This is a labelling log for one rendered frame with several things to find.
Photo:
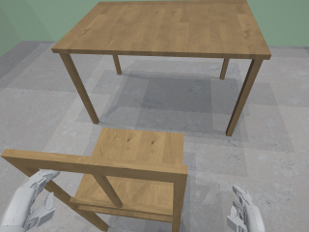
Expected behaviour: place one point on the robot left hand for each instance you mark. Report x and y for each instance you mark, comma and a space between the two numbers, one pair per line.
19, 206

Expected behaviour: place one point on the chair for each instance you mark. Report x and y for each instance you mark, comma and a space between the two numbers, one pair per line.
131, 174

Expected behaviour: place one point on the robot right hand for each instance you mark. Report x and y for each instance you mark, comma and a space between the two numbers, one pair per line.
250, 218

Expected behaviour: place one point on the table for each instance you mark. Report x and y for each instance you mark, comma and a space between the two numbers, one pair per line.
224, 29

